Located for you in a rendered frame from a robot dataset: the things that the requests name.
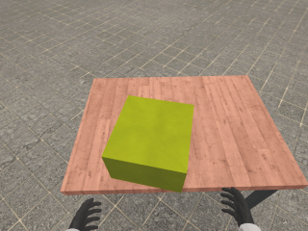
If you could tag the table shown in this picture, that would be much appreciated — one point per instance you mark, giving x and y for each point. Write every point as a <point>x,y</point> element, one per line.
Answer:
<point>234,141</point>

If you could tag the robot right hand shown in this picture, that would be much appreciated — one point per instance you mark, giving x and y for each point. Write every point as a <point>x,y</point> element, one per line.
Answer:
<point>241,211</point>

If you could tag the carton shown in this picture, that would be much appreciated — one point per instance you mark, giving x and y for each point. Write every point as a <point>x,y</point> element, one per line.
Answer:
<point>150,143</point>

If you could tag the robot left hand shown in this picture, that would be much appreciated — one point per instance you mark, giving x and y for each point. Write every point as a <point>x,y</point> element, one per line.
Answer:
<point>81,219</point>

